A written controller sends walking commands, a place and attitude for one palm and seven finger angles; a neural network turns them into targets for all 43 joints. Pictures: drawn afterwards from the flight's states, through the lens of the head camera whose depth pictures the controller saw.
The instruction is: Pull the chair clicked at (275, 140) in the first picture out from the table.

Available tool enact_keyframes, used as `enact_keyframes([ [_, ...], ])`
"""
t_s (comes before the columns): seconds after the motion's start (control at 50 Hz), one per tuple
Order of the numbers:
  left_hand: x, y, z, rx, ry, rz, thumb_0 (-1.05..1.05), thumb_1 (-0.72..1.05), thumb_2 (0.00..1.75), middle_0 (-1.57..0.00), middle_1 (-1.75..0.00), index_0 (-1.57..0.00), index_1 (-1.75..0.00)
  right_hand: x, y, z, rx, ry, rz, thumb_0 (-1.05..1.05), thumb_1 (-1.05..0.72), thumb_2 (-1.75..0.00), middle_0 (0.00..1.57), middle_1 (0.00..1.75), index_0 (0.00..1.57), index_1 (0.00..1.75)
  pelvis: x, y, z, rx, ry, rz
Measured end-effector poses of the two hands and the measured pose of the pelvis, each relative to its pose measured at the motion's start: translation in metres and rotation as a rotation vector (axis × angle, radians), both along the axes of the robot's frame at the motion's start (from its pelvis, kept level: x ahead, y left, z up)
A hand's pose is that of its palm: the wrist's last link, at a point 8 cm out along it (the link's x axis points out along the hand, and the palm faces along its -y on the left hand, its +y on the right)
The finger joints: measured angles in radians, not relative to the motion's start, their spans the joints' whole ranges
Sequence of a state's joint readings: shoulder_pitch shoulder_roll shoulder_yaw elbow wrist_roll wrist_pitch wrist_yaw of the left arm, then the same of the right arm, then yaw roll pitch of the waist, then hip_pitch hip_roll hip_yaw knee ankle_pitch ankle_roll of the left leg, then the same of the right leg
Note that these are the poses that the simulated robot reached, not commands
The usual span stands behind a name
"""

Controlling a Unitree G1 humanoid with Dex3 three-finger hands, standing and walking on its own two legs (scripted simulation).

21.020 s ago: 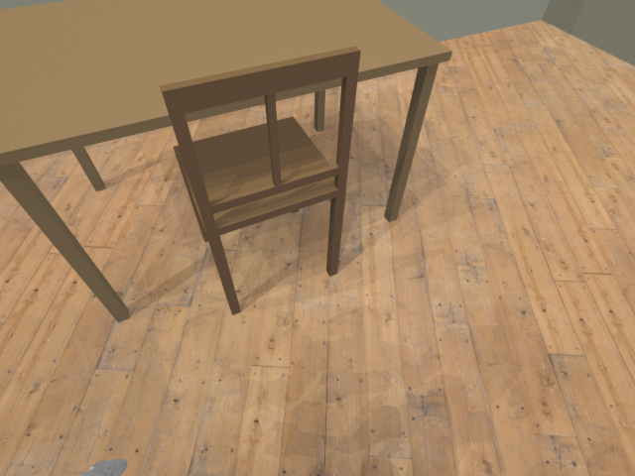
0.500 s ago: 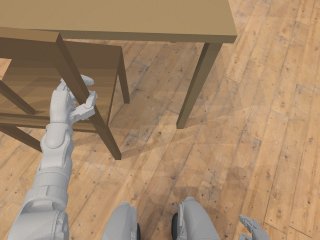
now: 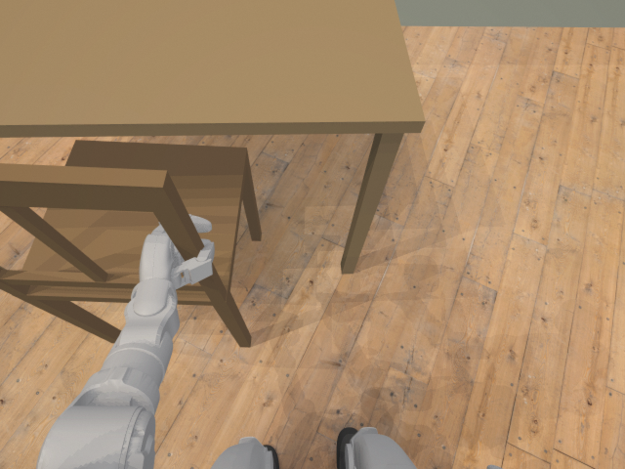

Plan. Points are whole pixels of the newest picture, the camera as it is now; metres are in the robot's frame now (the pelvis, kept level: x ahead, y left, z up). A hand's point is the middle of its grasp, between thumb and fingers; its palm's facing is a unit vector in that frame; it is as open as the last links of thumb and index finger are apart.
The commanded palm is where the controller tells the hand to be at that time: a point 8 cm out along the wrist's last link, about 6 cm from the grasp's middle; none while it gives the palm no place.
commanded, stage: step backward, pulling the chair out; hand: left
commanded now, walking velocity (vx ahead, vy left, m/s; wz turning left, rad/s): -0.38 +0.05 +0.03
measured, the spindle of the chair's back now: (61, 246) +0.42 +0.37 -0.08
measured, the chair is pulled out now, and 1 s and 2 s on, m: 0.07 0.17 0.27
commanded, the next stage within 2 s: none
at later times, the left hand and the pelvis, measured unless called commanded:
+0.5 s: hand (224, 323) +0.30 +0.12 -0.06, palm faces +0.01 -0.99 -0.14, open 5.8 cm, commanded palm +0.31 +0.17 -0.05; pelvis -0.06 -0.01 +0.00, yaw +1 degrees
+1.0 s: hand (225, 331) +0.29 +0.11 -0.06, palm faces -0.01 -0.99 -0.15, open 5.9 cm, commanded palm +0.30 +0.16 -0.05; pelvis -0.07 +0.00 +0.00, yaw +2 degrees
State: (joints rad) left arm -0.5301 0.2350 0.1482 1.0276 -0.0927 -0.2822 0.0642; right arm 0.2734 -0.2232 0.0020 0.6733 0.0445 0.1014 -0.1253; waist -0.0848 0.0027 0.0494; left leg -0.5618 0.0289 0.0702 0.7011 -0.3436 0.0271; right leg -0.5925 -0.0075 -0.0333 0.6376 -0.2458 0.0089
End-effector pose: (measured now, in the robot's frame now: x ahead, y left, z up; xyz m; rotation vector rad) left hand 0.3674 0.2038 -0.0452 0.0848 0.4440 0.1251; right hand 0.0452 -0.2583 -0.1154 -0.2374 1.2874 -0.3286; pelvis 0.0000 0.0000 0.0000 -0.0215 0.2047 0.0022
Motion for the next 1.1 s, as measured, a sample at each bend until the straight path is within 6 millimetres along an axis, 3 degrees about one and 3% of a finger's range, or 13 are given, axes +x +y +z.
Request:
enact_keyframes([
  [0.28,-0.051,-0.025,0.002,0.018,0.031,-0.058,0.07,0.62,0.73,-0.32,-1.09,-0.49,-1.45,-0.015,-0.012,0.002,-0.022,-0.096,0.023,0.01,-0.91,-0.9,0.2,0.3,0.2,0.3,-0.043,-0.007,0.001,0.019,-0.048,0.016],
  [0.54,-0.092,-0.038,0.003,0.035,0.034,-0.092,0.06,0.6,0.75,-0.33,-1.14,-0.49,-1.45,-0.028,-0.004,-0.005,0.011,-0.175,0.057,0.01,-0.91,-0.9,0.2,0.3,0.2,0.3,-0.066,-0.008,-0.002,0.026,-0.111,0.014],
  [0.68,-0.097,-0.039,0.003,0.042,0.034,-0.11,0.06,0.59,0.75,-0.32,-1.16,-0.49,-1.45,-0.038,0.0,-0.006,0.01,-0.171,0.058,0.01,-0.91,-0.9,0.2,0.3,0.2,0.3,-0.068,-0.007,-0.004,0.04,-0.125,0.004],
  [0.84,-0.097,-0.04,0.003,0.052,0.03,-0.088,0.06,0.57,0.78,-0.35,-1.15,-0.49,-1.45,-0.035,-0.002,-0.017,0.038,-0.187,0.066,0.01,-0.91,-0.9,0.2,0.3,0.2,0.3,-0.071,-0.015,-0.01,0.043,-0.138,0.007],
  [1.1,-0.096,-0.038,0.003,0.042,0.044,-0.148,0.06,0.6,0.73,-0.3,-1.22,-0.49,-1.45,-0.045,-0.007,0.006,-0.048,-0.161,0.072,0.01,-0.91,-0.9,0.2,0.3,0.2,0.3,-0.075,0.004,0.0,0.019,-0.14,0.011],
])
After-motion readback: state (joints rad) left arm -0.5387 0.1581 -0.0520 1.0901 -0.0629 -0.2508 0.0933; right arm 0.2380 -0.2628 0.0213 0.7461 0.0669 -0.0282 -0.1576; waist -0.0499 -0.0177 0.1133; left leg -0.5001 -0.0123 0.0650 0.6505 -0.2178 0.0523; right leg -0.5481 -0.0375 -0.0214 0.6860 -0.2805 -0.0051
